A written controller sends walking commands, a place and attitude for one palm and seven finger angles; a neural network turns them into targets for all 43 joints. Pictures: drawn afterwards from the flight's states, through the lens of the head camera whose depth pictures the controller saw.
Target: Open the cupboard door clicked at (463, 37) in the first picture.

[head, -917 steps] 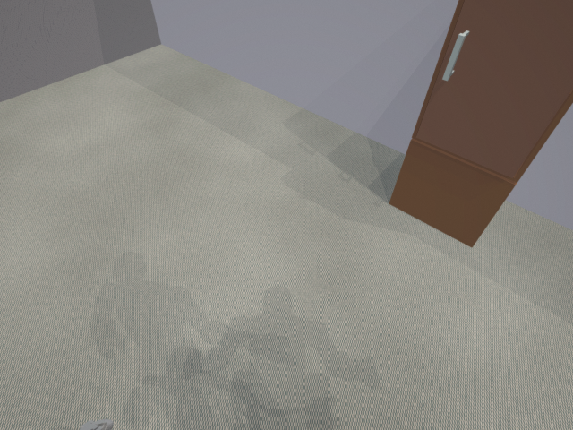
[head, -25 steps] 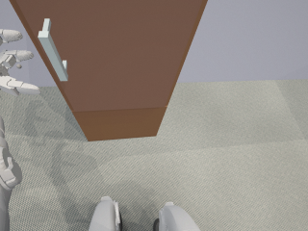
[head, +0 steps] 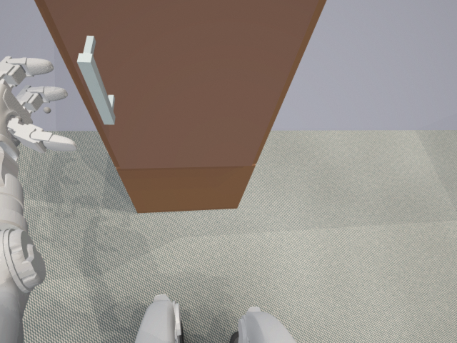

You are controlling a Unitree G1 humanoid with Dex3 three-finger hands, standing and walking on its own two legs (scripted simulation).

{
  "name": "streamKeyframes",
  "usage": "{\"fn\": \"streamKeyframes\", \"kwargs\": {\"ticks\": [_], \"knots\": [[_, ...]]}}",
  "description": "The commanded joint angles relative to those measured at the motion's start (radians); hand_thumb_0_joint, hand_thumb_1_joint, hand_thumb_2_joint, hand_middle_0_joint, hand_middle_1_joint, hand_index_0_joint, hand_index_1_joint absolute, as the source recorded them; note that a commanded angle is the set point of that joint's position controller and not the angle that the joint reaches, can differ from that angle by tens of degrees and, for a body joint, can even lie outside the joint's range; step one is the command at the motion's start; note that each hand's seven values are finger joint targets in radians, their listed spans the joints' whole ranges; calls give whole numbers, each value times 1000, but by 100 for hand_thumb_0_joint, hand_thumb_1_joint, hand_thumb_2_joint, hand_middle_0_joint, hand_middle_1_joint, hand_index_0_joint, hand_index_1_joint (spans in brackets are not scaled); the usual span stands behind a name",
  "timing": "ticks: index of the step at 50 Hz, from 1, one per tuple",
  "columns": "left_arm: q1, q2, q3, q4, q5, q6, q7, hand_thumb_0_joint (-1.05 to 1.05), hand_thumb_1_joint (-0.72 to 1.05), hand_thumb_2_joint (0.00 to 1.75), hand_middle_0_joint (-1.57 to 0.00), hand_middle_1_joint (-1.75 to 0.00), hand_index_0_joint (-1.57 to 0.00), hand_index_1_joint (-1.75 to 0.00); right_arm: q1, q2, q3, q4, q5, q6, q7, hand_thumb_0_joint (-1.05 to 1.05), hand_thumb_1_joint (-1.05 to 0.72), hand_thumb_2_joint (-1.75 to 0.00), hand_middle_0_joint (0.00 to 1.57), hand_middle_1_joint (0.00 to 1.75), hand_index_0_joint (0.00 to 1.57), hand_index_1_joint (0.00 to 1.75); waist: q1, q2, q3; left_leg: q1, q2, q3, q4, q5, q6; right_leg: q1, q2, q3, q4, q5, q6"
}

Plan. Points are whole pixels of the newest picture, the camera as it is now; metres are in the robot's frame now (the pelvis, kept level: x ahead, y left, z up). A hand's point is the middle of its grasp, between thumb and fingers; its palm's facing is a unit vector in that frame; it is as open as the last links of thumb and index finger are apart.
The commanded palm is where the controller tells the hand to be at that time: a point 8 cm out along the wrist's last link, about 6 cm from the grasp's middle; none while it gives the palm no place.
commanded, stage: move the hooked fingers beside the handle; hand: left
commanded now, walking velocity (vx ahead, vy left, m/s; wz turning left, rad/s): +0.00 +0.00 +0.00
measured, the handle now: (100, 84) +0.53 +0.21 +0.08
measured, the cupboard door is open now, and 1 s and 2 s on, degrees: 0 0 0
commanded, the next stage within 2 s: slide the fingers in behind the handle in 0.20 s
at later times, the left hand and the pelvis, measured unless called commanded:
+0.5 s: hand (60, 109) +0.47 +0.26 +0.08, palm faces +0.05 -1.00 +0.00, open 14.0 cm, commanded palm +0.46 +0.30 +0.08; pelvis +0.00 -0.01 +0.00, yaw +0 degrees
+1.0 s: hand (82, 109) +0.48 +0.22 +0.08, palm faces +0.06 -1.00 +0.00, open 14.0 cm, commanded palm +0.45 +0.27 +0.08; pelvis +0.00 -0.01 +0.00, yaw +0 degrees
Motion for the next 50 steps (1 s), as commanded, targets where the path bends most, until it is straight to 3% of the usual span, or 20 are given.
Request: {"fn": "streamKeyframes", "kwargs": {"ticks": [1, 3, 5, 7, 8, 9, 10, 12, 14, 18, 22, 24, 28, 30, 35, 39, 42, 45, 49, 50], "knots": [[-411, 298, 33, -232, -9, -78, 12, 0, -50, 30, -30, -120, -30, -120, 158, -198, -71, -53, -6, -16, -14, 0, -90, -90, 20, 30, 20, 30, 3, 220, -445, 585, -41, -86, -103, 311, 5, -65, 34, 39, -134, 261, -14], [-396, 345, 78, -248, -15, -93, 18, 0, -50, 30, -30, -120, -30, -120, 166, -204, -72, -54, -9, -16, -16, 0, -90, -90, 20, 30, 20, 30, 15, 198, -472, 590, -39, -90, -99, 349, 6, -34, 38, 39, -123, 290, -19], [-408, 296, 37, -259, -13, -93, 12, 0, -50, 30, -30, -120, -30, -120, 158, -195, -71, -52, -6, -12, -11, 0, -90, -90, 20, 30, 20, 30, 8, 234, -469, 617, -38, -90, -100, 355, 1, -58, 37, 36, -126, 290, -16], [-361, 290, 41, -241, -19, -82, 8, 0, -50, 30, -30, -120, -30, -120, 157, -197, -74, -56, -3, -9, -10, 0, -90, -90, 20, 30, 20, 30, 15, 204, -460, 603, -40, -88, -108, 338, 3, -42, 38, 34, -135, 283, -15], [-373, 280, 39, -242, -26, -81, 7, 0, -50, 30, -30, -120, -30, -120, 161, -197, -74, -54, -4, -10, -12, 0, -90, -90, 20, 30, 20, 30, 4, 188, -458, 603, -40, -88, -103, 354, 8, -40, 40, 36, -132, 299, -16], [-353, 306, 59, -235, -23, -75, 8, 0, -50, 30, -30, -120, -30, -120, 159, -200, -75, -56, -2, -8, -13, 0, -90, -90, 20, 30, 20, 30, 16, 178, -463, 589, -40, -85, -108, 345, 6, -26, 38, 36, -134, 299, -12], [-346, 268, 27, -219, -26, -65, 4, 0, -50, 30, -30, -120, -30, -120, 154, -195, -72, -59, 1, -7, -12, 0, -90, -90, 20, 30, 20, 30, 5, 171, -436, 566, -44, -77, -109, 321, 10, -28, 37, 40, -142, 292, -10], [-379, 270, 17, -209, -20, -59, 8, 0, -50, 30, -30, -120, -30, -120, 153, -196, -71, -55, 2, -6, -15, 0, -90, -90, 20, 30, 20, 30, -7, 152, -385, 528, -44, -78, -114, 273, 13, -40, 36, 39, -148, 259, -8], [-410, 292, 31, -227, -19, -76, 15, 0, -50, 30, -30, -120, -30, -120, 155, -197, -70, -50, 0, -10, -18, 0, -90, -90, 20, 30, 20, 30, -3, 177, -417, 537, -44, -78, -107, 282, 12, -36, 34, 48, -142, 263, -10], [-385, 276, 38, -236, -30, -96, 17, 0, -50, 30, -30, -120, -30, -120, 162, -193, -73, -45, -4, -17, -14, 0, -90, -90, 20, 30, 20, 30, 3, 166, -446, 542, -46, -76, -95, 298, 14, -21, 37, 51, -135, 278, -13], [-412, 262, 3, -200, -17, -70, 20, 0, -50, 30, -30, -120, -30, -120, 157, -192, -70, -40, 1, -17, -16, 0, -90, -90, 20, 30, 20, 30, -14, 157, -396, 483, -47, -68, -96, 238, 18, -29, 31, 59, -145, 246, -6], [-410, 302, 39, -212, -18, -73, 27, 0, -50, 30, -30, -120, -30, -120, 161, -195, -70, -43, 0, -18, -18, 0, -90, -90, 20, 30, 20, 30, -1, 157, -437, 485, -46, -65, -91, 258, 18, -3, 31, 63, -137, 267, -6], [-432, 268, 18, -245, -13, -83, 46, 0, -50, 30, -30, -120, -30, -120, 165, -186, -70, -40, -3, -21, -14, 0, -90, -90, 20, 30, 20, 30, -7, 178, -444, 511, -45, -70, -85, 284, 16, -19, 33, 57, -127, 282, -10], [-409, 264, 22, -258, -12, -86, 55, 0, -50, 30, -30, -120, -30, -120, 163, -184, -73, -41, -3, -22, -10, 0, -90, -90, 20, 30, 20, 30, 5, 201, -477, 534, -46, -67, -88, 294, 13, -7, 33, 59, -131, 290, -8], [-366, 206, -2, -263, -16, -76, 72, 0, -50, 30, -30, -120, -30, -120, 163, -180, -77, -42, -1, -17, -4, 0, -90, -90, 20, 30, 20, 30, 4, 162, -452, 546, -46, -69, -103, 305, 12, -4, 35, 48, -139, 303, -8], [-386, 213, 6, -267, -13, -74, 95, 0, -50, 30, -30, -120, -30, -120, 161, -181, -76, -43, -2, -16, -2, 0, -90, -90, 20, 30, 20, 30, 2, 143, -427, 510, -50, -63, -106, 284, 16, 15, 32, 56, -143, 303, -5], [-377, 177, -21, -264, -8, -82, 105, 0, -50, 30, -30, -120, -30, -120, 156, -174, -76, -44, -3, -17, 1, 0, -90, -90, 20, 30, 20, 30, -4, 134, -404, 505, -51, -60, -110, 272, 15, 15, 32, 56, -149, 299, -5], [-396, 159, -28, -279, -9, -99, 114, 0, -50, 30, -30, -120, -30, -120, 155, -172, -78, -40, -6, -20, 3, 0, -90, -90, 20, 30, 20, 30, -4, 158, -433, 527, -52, -62, -104, 287, 13, 11, 31, 59, -142, 307, -7], [-363, 158, -15, -284, -13, -104, 120, 0, -50, 30, -30, -120, -30, -120, 152, -172, -79, -44, -6, -19, 7, 0, -90, -90, 20, 30, 20, 30, 12, 138, -453, 532, -53, -62, -108, 299, 12, 32, 30, 55, -138, 320, -7], [-359, 130, -37, -289, -14, -102, 118, 0, -50, 30, -30, -120, -30, -120, 148, -167, -79, -46, -5, -20, 9, 0, -90, -90, 20, 30, 20, 30, 7, 151, -453, 537, -56, -58, -106, 304, 12, 33, 30, 57, -140, 330, -7]]}}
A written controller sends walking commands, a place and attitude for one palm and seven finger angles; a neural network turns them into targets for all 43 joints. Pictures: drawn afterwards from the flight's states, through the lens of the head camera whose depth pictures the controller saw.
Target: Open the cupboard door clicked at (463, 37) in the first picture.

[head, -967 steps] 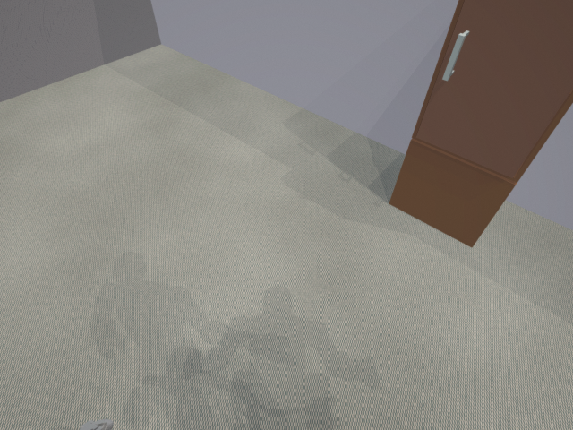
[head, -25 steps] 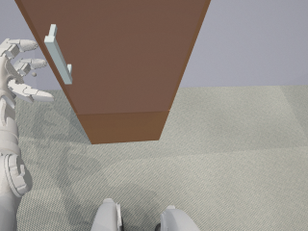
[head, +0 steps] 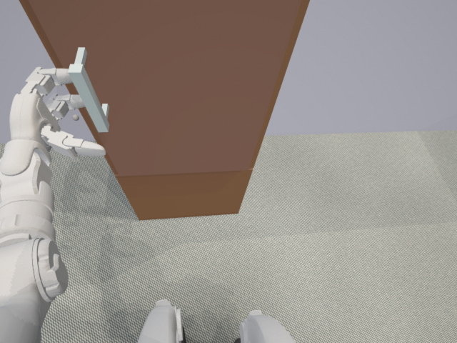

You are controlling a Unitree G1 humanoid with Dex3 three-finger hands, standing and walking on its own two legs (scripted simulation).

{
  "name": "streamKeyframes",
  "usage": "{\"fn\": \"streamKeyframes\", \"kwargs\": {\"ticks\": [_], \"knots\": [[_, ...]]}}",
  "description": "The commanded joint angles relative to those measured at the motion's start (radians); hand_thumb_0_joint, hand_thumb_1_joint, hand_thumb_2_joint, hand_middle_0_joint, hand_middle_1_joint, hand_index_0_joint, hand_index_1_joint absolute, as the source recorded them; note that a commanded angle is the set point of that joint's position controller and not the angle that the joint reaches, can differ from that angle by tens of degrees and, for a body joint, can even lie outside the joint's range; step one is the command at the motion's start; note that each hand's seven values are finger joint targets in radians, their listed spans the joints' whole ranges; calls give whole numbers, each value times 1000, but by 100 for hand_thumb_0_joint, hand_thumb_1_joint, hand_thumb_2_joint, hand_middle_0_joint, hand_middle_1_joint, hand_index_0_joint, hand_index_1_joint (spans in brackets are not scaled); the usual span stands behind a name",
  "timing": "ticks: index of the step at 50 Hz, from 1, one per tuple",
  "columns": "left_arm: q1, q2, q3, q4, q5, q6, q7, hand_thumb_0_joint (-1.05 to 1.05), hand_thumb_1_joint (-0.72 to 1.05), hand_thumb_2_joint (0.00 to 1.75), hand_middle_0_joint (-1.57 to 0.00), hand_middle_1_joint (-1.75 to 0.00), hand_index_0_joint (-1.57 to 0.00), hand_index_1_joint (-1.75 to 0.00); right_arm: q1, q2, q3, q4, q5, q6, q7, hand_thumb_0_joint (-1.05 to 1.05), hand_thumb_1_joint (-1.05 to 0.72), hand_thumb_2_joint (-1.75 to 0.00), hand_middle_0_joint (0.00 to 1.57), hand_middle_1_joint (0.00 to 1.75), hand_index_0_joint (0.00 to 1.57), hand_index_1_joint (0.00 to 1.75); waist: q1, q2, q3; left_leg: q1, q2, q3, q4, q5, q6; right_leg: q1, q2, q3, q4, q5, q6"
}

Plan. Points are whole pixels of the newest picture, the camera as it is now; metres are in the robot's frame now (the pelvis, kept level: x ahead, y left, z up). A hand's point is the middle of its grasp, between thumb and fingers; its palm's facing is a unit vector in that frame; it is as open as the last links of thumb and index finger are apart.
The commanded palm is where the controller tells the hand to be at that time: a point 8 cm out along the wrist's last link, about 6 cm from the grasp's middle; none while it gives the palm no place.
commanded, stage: slide the fingers in behind the handle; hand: left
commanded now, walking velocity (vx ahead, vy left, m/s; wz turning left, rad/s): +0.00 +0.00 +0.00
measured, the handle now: (93, 93) +0.53 +0.22 +0.08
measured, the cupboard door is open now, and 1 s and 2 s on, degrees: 0 0 2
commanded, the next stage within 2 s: close the thumb around the handle in 0.90 s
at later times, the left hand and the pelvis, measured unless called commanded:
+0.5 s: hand (97, 119) +0.47 +0.20 +0.08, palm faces +0.05 -1.00 +0.00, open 14.0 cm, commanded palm +0.45 +0.25 +0.08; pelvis +0.00 +0.00 +0.00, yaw +1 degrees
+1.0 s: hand (97, 118) +0.48 +0.20 +0.08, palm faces +0.05 -1.00 +0.00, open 14.0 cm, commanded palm +0.46 +0.25 +0.08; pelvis +0.00 -0.01 +0.00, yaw +0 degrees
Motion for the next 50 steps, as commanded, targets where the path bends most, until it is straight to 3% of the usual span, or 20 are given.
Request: {"fn": "streamKeyframes", "kwargs": {"ticks": [1, 5, 8, 10, 11, 13, 15, 17, 21, 22, 25, 27, 31, 34, 35, 38, 40, 42, 44, 50], "knots": [[-382, 248, 26, -218, -21, -69, 5, 0, -50, 30, -30, -120, -30, -120, 134, -184, -69, -60, -2, -16, -10, 0, -90, -90, 20, 30, 20, 30, 9, 109, -433, 497, -58, -58, -97, 293, 31, 30, 27, 52, -158, 339, 11], [-400, 201, -8, -241, -20, -72, 21, 0, -50, 30, -30, -120, -30, -120, 125, -177, -69, -62, -1, -16, -7, 0, -90, -90, 20, 30, 20, 30, 3, 130, -419, 511, -59, -60, -102, 283, 29, 11, 25, 50, -161, 326, 10], [-416, 232, 20, -242, -19, -80, 37, 0, -50, 30, -30, -120, -30, -120, 132, -181, -68, -57, -4, -17, -9, 0, -90, -90, 20, 30, 20, 30, 5, 99, -412, 482, -62, -62, -98, 279, 33, 33, 26, 55, -157, 333, 9], [-402, 195, -7, -250, -12, -86, 42, 0, -50, 30, -30, -120, -30, -120, 122, -174, -70, -57, -3, -18, -6, 0, -90, -90, 20, 30, 20, 30, 10, 147, -428, 520, -61, -63, -101, 294, 26, 12, 23, 50, -155, 332, 7], [-428, 154, -40, -260, -16, -87, 43, 0, -50, 30, -30, -120, -30, -120, 121, -170, -70, -53, -2, -20, -3, 0, -90, -90, 20, 30, 20, 30, -7, 130, -415, 529, -60, -63, -102, 289, 28, 2, 25, 49, -161, 330, 10], [-391, 183, -8, -254, -15, -92, 52, 0, -50, 30, -30, -120, -30, -120, 127, -177, -73, -55, -6, -20, -3, 0, -90, -90, 20, 30, 20, 30, 9, 115, -435, 522, -62, -64, -100, 302, 29, 26, 26, 50, -155, 343, 6], [-414, 161, -31, -232, -13, -81, 55, 0, -50, 30, -30, -120, -30, -120, 119, -172, -69, -52, -3, -18, -2, 0, -90, -90, 20, 30, 20, 30, -6, 109, -397, 493, -62, -58, -102, 267, 29, 17, 23, 53, -164, 326, 13], [-398, 192, -5, -230, -10, -78, 62, 0, -50, 30, -30, -120, -30, -120, 120, -177, -71, -58, -4, -17, -2, 0, -90, -90, 20, 30, 20, 30, 6, 103, -402, 478, -65, -56, -104, 260, 31, 36, 22, 58, -166, 328, 11], [-441, 118, -58, -246, -7, -90, 78, 0, -50, 30, -30, -120, -30, -120, 119, -167, -71, -52, -7, -21, 3, 0, -90, -90, 20, 30, 20, 30, -8, 126, -409, 518, -62, -64, -102, 267, 27, -5, 22, 51, -163, 314, 10], [-430, 148, -35, -229, -2, -90, 85, 0, -50, 30, -30, -120, -30, -120, 124, -173, -74, -49, -7, -20, 1, 0, -90, -90, 20, 30, 20, 30, -6, 99, -403, 506, -59, -68, -105, 254, 26, -3, 23, 50, -162, 299, 10], [-457, 127, -50, -207, 2, -89, 100, 0, -50, 30, -30, -120, -30, -120, 123, -170, -70, -49, -9, -24, 3, 0, -90, -90, 20, 30, 20, 30, -16, 86, -390, 475, -63, -64, -101, 236, 31, 1, 21, 55, -164, 295, 13], [-430, 188, -5, -196, 11, -87, 107, 0, -50, 30, -30, -120, -30, -120, 128, -176, -70, -52, -9, -22, 1, 0, -90, -90, 20, 30, 20, 30, 2, 82, -407, 457, -65, -61, -102, 238, 29, 29, 20, 60, -159, 302, 11], [-436, 219, 8, -181, 16, -89, 105, 0, -50, 30, -30, -120, -30, -120, 125, -173, -62, -60, -8, -22, 0, 0, -90, -90, 20, 30, 20, 30, -1, 69, -393, 393, -68, -46, -92, 206, 35, 60, 19, 77, -163, 300, 17], [-438, 235, 26, -224, 10, -101, 93, 0, -50, 30, -30, -120, -30, -120, 131, -171, -66, -62, -9, -23, -1, 0, -90, -90, 20, 30, 20, 30, 11, 100, -462, 428, -68, -41, -83, 264, 35, 91, 19, 83, -151, 364, 17], [-422, 224, 19, -232, 6, -102, 84, 0, -50, 30, -30, -120, -30, -120, 130, -168, -66, -64, -8, -23, 1, 0, -90, -90, 20, 30, 20, 30, 16, 122, -473, 442, -69, -41, -85, 282, 32, 96, 19, 78, -147, 380, 15], [-404, 178, -12, -220, -8, -92, 64, 0, -50, 30, -30, -120, -30, -120, 134, -166, -67, -59, -5, -21, 1, 0, -90, -90, 20, 30, 20, 30, -1, 81, -437, 434, -67, -43, -84, 282, 37, 83, 23, 75, -151, 389, 18], [-422, 159, -32, -224, -12, -83, 60, 0, -50, 30, -30, -120, -30, -120, 131, -170, -71, -52, -2, -19, -1, 0, -90, -90, 20, 30, 20, 30, -9, 107, -416, 454, -65, -46, -92, 257, 33, 44, 22, 68, -162, 352, 17], [-414, 180, -12, -227, -15, -78, 63, 0, -50, 30, -30, -120, -30, -120, 137, -175, -73, -49, -2, -19, -2, 0, -90, -90, 20, 30, 20, 30, -1, 93, -419, 458, -65, -50, -97, 259, 34, 54, 23, 68, -166, 347, 15], [-436, 145, -39, -250, -15, -86, 67, 0, -50, 30, -30, -120, -30, -120, 135, -170, -73, -44, -3, -22, -1, 0, -90, -90, 20, 30, 20, 30, -7, 115, -435, 491, -64, -55, -93, 282, 32, 27, 23, 62, -159, 353, 13], [-426, 131, -45, -234, -2, -90, 90, 0, -50, 30, -30, -120, -30, -120, 132, -168, -75, -42, -7, -23, 3, 0, -90, -90, 20, 30, 20, 30, -5, 113, -424, 504, -65, -60, -97, 286, 30, 12, 23, 56, -159, 343, 12]]}}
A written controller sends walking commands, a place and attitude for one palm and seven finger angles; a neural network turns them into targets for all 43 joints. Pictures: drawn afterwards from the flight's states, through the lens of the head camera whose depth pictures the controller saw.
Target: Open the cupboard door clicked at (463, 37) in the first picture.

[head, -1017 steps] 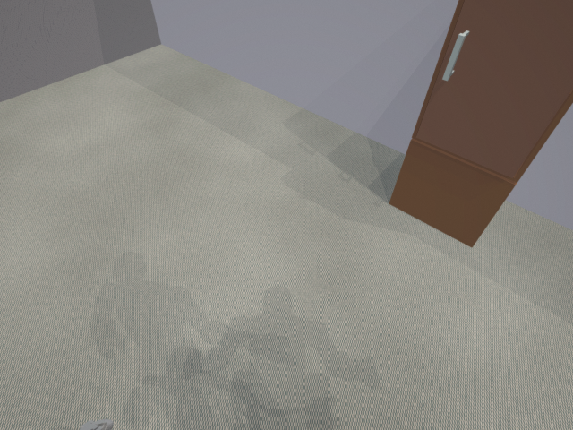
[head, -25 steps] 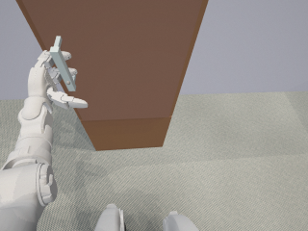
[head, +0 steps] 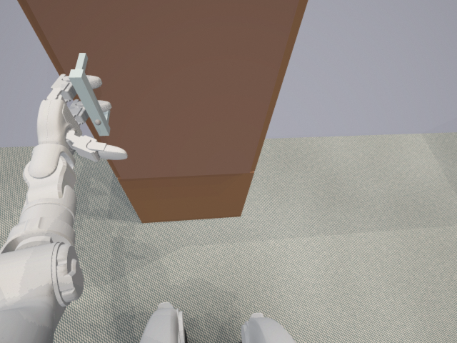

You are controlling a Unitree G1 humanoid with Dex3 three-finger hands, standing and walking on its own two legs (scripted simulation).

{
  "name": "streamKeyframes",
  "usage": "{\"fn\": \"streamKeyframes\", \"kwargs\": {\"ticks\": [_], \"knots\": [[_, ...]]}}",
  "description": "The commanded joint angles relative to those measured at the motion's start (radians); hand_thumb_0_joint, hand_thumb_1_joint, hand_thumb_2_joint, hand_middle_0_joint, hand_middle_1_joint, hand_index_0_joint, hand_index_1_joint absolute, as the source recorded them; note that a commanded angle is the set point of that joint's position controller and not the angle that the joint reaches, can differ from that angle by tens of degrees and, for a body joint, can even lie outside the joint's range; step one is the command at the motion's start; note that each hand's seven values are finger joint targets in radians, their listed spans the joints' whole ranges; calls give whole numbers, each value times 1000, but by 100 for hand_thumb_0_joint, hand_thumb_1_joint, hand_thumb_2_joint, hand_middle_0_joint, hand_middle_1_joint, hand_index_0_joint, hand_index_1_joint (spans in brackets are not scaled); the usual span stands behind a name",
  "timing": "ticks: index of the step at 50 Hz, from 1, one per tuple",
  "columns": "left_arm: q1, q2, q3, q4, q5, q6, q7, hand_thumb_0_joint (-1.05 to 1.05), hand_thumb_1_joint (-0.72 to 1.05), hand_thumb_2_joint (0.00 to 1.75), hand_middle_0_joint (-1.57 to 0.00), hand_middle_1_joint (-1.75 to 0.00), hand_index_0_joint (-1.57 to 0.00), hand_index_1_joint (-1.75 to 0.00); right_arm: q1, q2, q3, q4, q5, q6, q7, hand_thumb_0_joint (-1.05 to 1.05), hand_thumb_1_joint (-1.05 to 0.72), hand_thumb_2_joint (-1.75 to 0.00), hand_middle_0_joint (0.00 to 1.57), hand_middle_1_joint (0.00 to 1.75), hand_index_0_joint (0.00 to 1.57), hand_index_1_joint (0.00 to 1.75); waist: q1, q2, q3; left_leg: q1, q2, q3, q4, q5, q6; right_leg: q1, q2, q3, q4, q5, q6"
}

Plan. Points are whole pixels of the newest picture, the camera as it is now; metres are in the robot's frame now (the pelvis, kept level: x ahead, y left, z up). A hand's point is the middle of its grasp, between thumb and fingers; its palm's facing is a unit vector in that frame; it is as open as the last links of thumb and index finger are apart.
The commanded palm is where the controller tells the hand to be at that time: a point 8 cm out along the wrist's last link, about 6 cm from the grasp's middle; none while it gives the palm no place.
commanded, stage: close the thumb around the handle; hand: left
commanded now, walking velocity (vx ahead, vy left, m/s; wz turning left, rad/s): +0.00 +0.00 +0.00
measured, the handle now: (94, 97) +0.53 +0.22 +0.08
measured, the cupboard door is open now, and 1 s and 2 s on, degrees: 0 2 44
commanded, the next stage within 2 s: pull the door open along its arc in 0.70 s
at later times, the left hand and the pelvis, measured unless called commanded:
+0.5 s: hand (97, 122) +0.48 +0.20 +0.08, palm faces +0.05 -1.00 +0.00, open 7.5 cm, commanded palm +0.45 +0.25 +0.08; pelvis +0.00 +0.00 +0.00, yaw +0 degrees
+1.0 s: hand (107, 128) +0.46 +0.19 +0.07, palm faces +0.06 -1.00 -0.01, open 5.4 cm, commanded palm +0.41 +0.23 +0.08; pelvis +0.00 +0.00 +0.00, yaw +0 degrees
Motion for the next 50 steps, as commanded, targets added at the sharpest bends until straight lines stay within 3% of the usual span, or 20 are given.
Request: {"fn": "streamKeyframes", "kwargs": {"ticks": [1, 8, 9, 14, 17, 19, 20, 23, 25, 28, 31, 33, 34, 37, 38, 40, 41, 42, 47, 50], "knots": [[-462, 220, 12, -227, -4, -78, 15, 0, -44, 32, -30, -121, -30, -121, 126, -171, -59, -61, -5, -21, -10, 0, -90, -90, 20, 30, 20, 30, -13, 110, -413, 498, -56, -63, -92, 290, 34, -5, 25, 51, -158, 344, 17], [-399, 246, 50, -211, 0, -81, 31, 0, -5, 49, -33, -125, -33, -125, 122, -172, -57, -80, -9, -17, -4, 0, -90, -90, 20, 30, 20, 30, 9, 88, -430, 475, -62, -54, -87, 304, 37, 39, 26, 57, -152, 374, 15], [-410, 250, 46, -210, 3, -79, 29, 0, 0, 52, -34, -125, -34, -125, 118, -172, -56, -80, -6, -15, -6, 0, -90, -90, 20, 30, 20, 30, -1, 77, -433, 467, -61, -49, -84, 305, 38, 41, 24, 60, -152, 385, 20], [-410, 247, 41, -233, -7, -87, 14, 0, 28, 64, -36, -128, -36, -128, 109, -168, -55, -87, -2, -12, -8, 0, -90, -90, 20, 30, 20, 30, 2, 83, -428, 459, -63, -43, -86, 293, 39, 58, 24, 67, -157, 392, 22], [-432, 223, 11, -197, -7, -76, 3, 0, 45, 71, -37, -130, -37, -130, 109, -170, -54, -77, 0, -12, -11, 0, -90, -90, 20, 30, 20, 30, -19, 75, -374, 440, -60, -50, -89, 246, 38, 17, 24, 62, -166, 340, 22], [-466, 222, 7, -208, -6, -83, 5, 0, 56, 76, -38, -131, -38, -131, 111, -171, -55, -72, -1, -15, -13, 0, -90, -90, 20, 30, 20, 30, -17, 115, -392, 473, -58, -59, -91, 246, 35, -10, 23, 59, -163, 316, 18], [-474, 198, -9, -214, -10, -83, 7, 0, 62, 78, -38, -132, -38, -132, 112, -169, -55, -70, -2, -18, -13, 0, -90, -90, 20, 30, 20, 30, -24, 103, -398, 488, -57, -63, -92, 247, 36, -16, 24, 56, -167, 310, 18], [-453, 226, 24, -214, -14, -88, 9, 0, 79, 85, -39, -134, -39, -134, 119, -173, -58, -64, -8, -22, -13, 0, -90, -90, 20, 30, 20, 30, -12, 97, -430, 489, -59, -63, -83, 280, 37, 7, 26, 56, -156, 339, 15], [-429, 230, 19, -184, -6, -76, 9, 0, 90, 90, -40, -135, -40, -135, 116, -172, -53, -67, -4, -18, -12, 0, -90, -90, 20, 30, 20, 30, -9, 91, -409, 461, -60, -59, -86, 270, 36, 13, 24, 59, -157, 340, 17], [-453, 220, 17, -222, -1, -84, 21, 0, 90, 90, -40, -135, -40, -135, 120, -171, -58, -69, -8, -19, -9, 0, -90, -90, 20, 30, 20, 30, -4, 127, -432, 508, -58, -67, -86, 292, 34, -11, 26, 51, -150, 335, 11], [-451, 237, 30, -205, -2, -79, 29, 0, 90, 90, -40, -135, -40, -135, 117, -172, -55, -70, -5, -16, -10, 0, -90, -90, 20, 30, 20, 30, -8, 86, -409, 467, -58, -62, -92, 262, 36, 10, 26, 55, -159, 325, 18], [-435, 283, 75, -212, -2, -83, 40, 0, 90, 90, -40, -135, -40, -135, 121, -175, -55, -73, -9, -17, -10, 0, -90, -90, 20, 30, 20, 30, 8, 84, -427, 453, -62, -56, -89, 277, 38, 46, 26, 60, -154, 350, 16], [-424, 275, 67, -227, 3, -85, 41, 0, 90, 90, -40, -135, -40, -135, 116, -170, -54, -80, -6, -15, -10, 0, -90, -90, 20, 30, 20, 30, 15, 103, -449, 457, -64, -50, -88, 291, 36, 54, 22, 65, -150, 367, 18], [-426, 234, 38, -235, 6, -91, 48, 0, 90, 90, -40, -135, -40, -135, 112, -164, -55, -81, -8, -15, -6, 0, -90, -90, 20, 30, 20, 30, 6, 109, -429, 478, -62, -51, -92, 288, 34, 39, 25, 59, -157, 360, 18], [-408, 251, 57, -231, 5, -95, 51, 0, 90, 90, -40, -135, -40, -135, 119, -167, -56, -80, -10, -15, -6, 0, -90, -90, 20, 30, 20, 30, 8, 79, -432, 469, -62, -52, -88, 298, 37, 52, 27, 60, -153, 374, 17], [-399, 260, 58, -243, 3, -98, 46, 0, 90, 90, -40, -135, -40, -135, 108, -167, -55, -85, -7, -14, -6, 0, -90, -90, 20, 30, 20, 30, 14, 91, -438, 453, -64, -44, -91, 276, 35, 68, 25, 68, -158, 372, 21], [-431, 191, 3, -254, -4, -99, 43, 0, 90, 90, -40, -135, -40, -135, 103, -157, -52, -86, -4, -17, -3, 0, -90, -90, 20, 30, 20, 30, -5, 87, -424, 454, -66, -44, -94, 264, 37, 62, 25, 67, -165, 368, 23], [-422, 179, 3, -255, -7, -100, 43, 0, 90, 90, -40, -135, -40, -135, 105, -157, -58, -82, -5, -20, -3, 0, -90, -90, 20, 30, 20, 30, -4, 82, -422, 468, -64, -44, -93, 264, 36, 53, 26, 63, -167, 364, 22], [-269, 156, 2, -327, -22, -106, 39, 0, 90, 90, -40, -135, -40, -135, 90, -155, -63, -101, -1, -16, 5, 0, -90, -90, 20, 30, 20, 30, 38, 102, -460, 507, -70, -34, -108, 321, 32, 102, 26, 59, -165, 425, 16], [-125, 111, -16, -389, -47, -94, 32, 0, 90, 90, -40, -135, -40, -135, 67, -150, -65, -126, 5, -13, 10, 0, -90, -90, 20, 30, 20, 30, 54, 51, -434, 486, -75, -21, -125, 318, 36, 151, 25, 60, -178, 461, 21]]}}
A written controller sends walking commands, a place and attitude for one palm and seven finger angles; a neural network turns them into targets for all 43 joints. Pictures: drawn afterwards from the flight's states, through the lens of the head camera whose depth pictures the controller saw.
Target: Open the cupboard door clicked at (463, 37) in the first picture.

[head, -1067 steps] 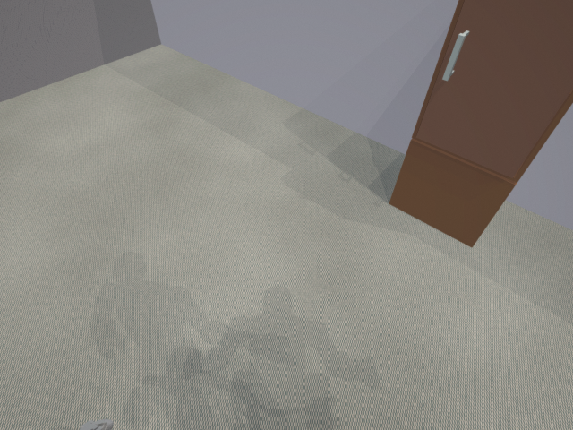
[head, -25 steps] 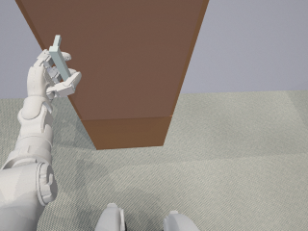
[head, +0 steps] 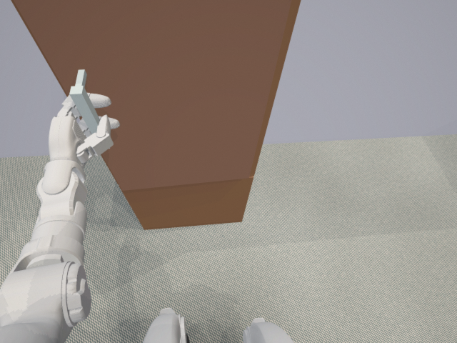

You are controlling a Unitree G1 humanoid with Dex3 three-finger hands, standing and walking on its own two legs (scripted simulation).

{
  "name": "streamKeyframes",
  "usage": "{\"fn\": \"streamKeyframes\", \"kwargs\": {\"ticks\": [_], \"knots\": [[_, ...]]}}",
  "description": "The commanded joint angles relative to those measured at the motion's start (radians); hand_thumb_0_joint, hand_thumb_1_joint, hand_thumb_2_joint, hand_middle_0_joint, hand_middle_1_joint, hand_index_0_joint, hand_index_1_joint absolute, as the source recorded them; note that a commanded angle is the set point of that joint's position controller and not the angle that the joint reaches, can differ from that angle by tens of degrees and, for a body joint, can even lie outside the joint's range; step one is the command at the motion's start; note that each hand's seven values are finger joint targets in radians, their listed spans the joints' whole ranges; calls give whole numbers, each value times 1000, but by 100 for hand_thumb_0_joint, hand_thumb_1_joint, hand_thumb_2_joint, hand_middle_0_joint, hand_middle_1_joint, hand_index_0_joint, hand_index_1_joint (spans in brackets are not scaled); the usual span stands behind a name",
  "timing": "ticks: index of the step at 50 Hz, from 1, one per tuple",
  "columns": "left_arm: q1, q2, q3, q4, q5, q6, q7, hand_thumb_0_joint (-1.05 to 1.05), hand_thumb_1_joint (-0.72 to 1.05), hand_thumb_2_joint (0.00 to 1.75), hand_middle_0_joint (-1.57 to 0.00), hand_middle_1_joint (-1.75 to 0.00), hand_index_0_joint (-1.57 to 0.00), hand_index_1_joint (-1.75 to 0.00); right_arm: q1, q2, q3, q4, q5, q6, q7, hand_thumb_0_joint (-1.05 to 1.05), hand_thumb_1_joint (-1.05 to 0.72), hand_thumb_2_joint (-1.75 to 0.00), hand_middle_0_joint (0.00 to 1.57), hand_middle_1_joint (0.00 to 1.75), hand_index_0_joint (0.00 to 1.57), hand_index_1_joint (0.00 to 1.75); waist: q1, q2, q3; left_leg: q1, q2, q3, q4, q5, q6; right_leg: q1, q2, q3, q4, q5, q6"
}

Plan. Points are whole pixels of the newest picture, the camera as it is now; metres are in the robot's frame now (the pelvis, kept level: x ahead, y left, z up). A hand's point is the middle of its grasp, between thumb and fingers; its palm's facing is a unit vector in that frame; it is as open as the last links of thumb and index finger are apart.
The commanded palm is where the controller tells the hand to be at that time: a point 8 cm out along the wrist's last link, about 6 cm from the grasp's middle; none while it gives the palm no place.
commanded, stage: pull the door open along its arc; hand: left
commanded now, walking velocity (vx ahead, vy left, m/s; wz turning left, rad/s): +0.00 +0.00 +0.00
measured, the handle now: (94, 112) +0.51 +0.22 +0.08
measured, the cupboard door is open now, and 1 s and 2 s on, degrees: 2 44 45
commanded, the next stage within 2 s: open thumb and fingers to let go in 0.84 s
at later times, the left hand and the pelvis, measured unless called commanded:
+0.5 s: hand (139, 199) +0.34 +0.12 +0.07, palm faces +0.44 -0.90 +0.03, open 5.8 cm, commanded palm +0.27 +0.18 +0.07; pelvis +0.01 -0.01 +0.01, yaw +2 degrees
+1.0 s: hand (190, 242) +0.27 +0.05 +0.07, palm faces +0.37 -0.93 -0.01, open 5.6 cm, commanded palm +0.22 +0.09 +0.07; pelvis +0.02 -0.04 +0.01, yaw +5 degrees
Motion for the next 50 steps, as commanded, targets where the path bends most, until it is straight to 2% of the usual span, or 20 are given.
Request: {"fn": "streamKeyframes", "kwargs": {"ticks": [1, 5, 8, 9, 10, 13, 16, 18, 20, 23, 24, 28, 31, 35, 38, 41, 42, 44, 47, 50], "knots": [[-185, 159, -7, -342, -42, -80, -21, 0, 90, 90, -40, -135, -40, -135, 56, -160, -60, -120, 8, -23, -4, 0, -90, -90, 20, 30, 20, 30, 58, 57, -430, 456, -77, -35, -110, 322, 37, 132, 22, 43, -166, 470, 21], [49, 76, -55, -524, -73, -64, -8, 0, 90, 90, -40, -135, -40, -135, 15, -149, -63, -162, 16, -35, 7, 0, -90, -90, 20, 30, 20, 30, 91, 53, -418, 494, -82, -25, -136, 364, 36, 183, 20, 32, -175, 525, 20], [227, 47, -69, -640, -90, -56, 8, 0, 90, 90, -40, -135, -40, -135, -14, -147, -62, -192, 20, -50, 10, 0, -90, -90, 20, 30, 20, 30, 100, -4, -353, 473, -85, -18, -155, 360, 41, 220, 18, 30, -185, 549, 23], [239, 5, 69, -711, -158, -45, 157, 0, 90, 90, -40, -135, -40, -135, -60, -104, -59, -197, 11, -61, 8, 0, -90, -90, 20, 30, 20, 30, 204, -17, -358, 430, -88, -2, -171, 353, 29, 254, 13, 20, -194, 525, 26], [296, -74, -26, -730, -123, -30, 229, 0, 90, 90, -40, -135, -40, -135, -72, -103, -54, -201, 6, -75, 12, 0, -90, -90, 20, 30, 20, 30, 158, 13, -314, 441, -89, -2, -177, 340, 24, 235, 14, 14, -187, 512, 27], [407, -83, -21, -801, -36, -22, 406, 0, 90, 90, -40, -135, -40, -135, -85, -104, -55, -196, -23, -80, 23, 0, -90, -90, 20, 30, 20, 30, 164, -57, -276, 410, -88, -10, -174, 316, 22, 236, 8, 14, -182, 476, 29], [436, -185, -110, -873, 45, -13, 539, 0, 90, 90, -40, -135, -40, -135, -132, -82, -51, -204, -43, -70, 31, 0, -90, -90, 20, 30, 20, 30, 159, -33, -277, 422, -89, -7, -172, 296, 19, 227, -7, 19, -178, 447, 26], [423, -209, -138, -905, 97, 0, 622, 0, 90, 90, -40, -135, -40, -135, -145, -77, -51, -205, -57, -60, 29, 0, -90, -90, 20, 30, 20, 30, 153, -44, -265, 417, -89, -13, -163, 285, 19, 224, -10, 25, -182, 427, 24], [446, -282, -221, -917, 143, 26, 678, 0, 90, 90, -40, -135, -40, -135, -167, -69, -46, -215, -63, -48, 30, 0, -90, -90, 20, 30, 20, 30, 142, -41, -252, 423, -90, -16, -169, 258, 17, 217, -17, 25, -193, 397, 23], [485, -333, -303, -963, 179, 44, 692, 0, 90, 90, -40, -135, -40, -135, -174, -65, -47, -228, -68, -32, 24, 0, -90, -90, 20, 30, 20, 30, 131, -56, -258, 445, -90, -17, -171, 262, 20, 239, -20, 35, -213, 421, 21], [493, -349, -326, -982, 178, 49, 690, 0, 90, 90, -40, -135, -40, -135, -188, -60, -46, -232, -67, -29, 21, 0, -90, -90, 20, 30, 20, 30, 128, -44, -257, 451, -91, -13, -170, 260, 20, 247, -27, 42, -222, 441, 24], [568, -399, -385, -1012, 164, 63, 671, 0, 90, 90, -40, -135, -40, -135, -205, -51, -39, -243, -66, -27, 9, 0, -90, -90, 20, 30, 20, 30, 118, -110, -214, 444, -90, -21, -178, 243, 19, 280, -41, 56, -252, 487, 37], [637, -437, -429, -1062, 160, 59, 665, 0, 90, 90, -40, -135, -40, -135, -221, -42, -35, -255, -66, -36, 9, 0, -90, -90, 20, 30, 20, 30, 125, -82, -201, 447, -95, -20, -182, 232, 16, 293, -55, 66, -260, 513, 43], [807, -502, -518, -1154, 189, 64, 678, 0, 90, 90, -40, -135, -40, -135, -225, -30, -32, -280, -67, -53, 18, 0, -90, -90, 20, 30, 20, 30, 132, -83, -224, 457, -98, -23, -181, 261, 16, 324, -64, 64, -247, 588, 47], [880, -516, -557, -1178, 218, 82, 684, 0, 90, 90, -40, -135, -40, -135, -231, -29, -28, -292, -70, -69, 15, 0, -90, -90, 20, 30, 20, 30, 120, -141, -171, 426, -99, -32, -177, 229, 18, 315, -70, 72, -264, 564, 51], [890, -540, -593, -1211, 241, 84, 696, 0, 90, 90, -40, -135, -40, -135, -243, -22, -23, -295, -75, -88, 9, 0, -90, -90, 20, 30, 20, 30, 119, -138, -156, 407, -105, -37, -159, 195, 19, 290, -82, 91, -274, 510, 52], [915, -563, -615, -1222, 242, 85, 695, 0, 90, 90, -40, -135, -40, -135, -251, -19, -22, -296, -71, -98, 11, 0, -90, -90, 20, 30, 20, 30, 123, -109, -159, 414, -106, -38, -156, 195, 18, 285, -82, 92, -275, 501, 49], [966, -598, -650, -1253, 222, 93, 693, 0, 90, 90, -40, -135, -40, -135, -260, -15, -19, -304, -66, -117, 15, 0, -90, -90, 20, 30, 20, 30, 130, -108, -170, 422, -109, -39, -150, 199, 18, 295, -81, 86, -277, 506, 48], [793, -535, -582, -1227, 218, 91, 721, 0, 90, 90, -40, -135, -40, -135, -259, -24, -18, -267, -73, -123, 3, 0, -90, -90, 20, 30, 20, 30, 102, -130, -122, 395, -108, -49, -130, 162, 16, 240, -91, 107, -289, 455, 57], [832, -548, -574, -1189, 213, 93, 723, 0, 69, 81, -38, -133, -38, -133, -266, -19, -18, -265, -78, -128, -1, 0, -90, -90, 20, 30, 20, 30, 123, -141, -148, 386, -111, -50, -129, 159, 14, 253, -94, 114, -289, 442, 57]]}}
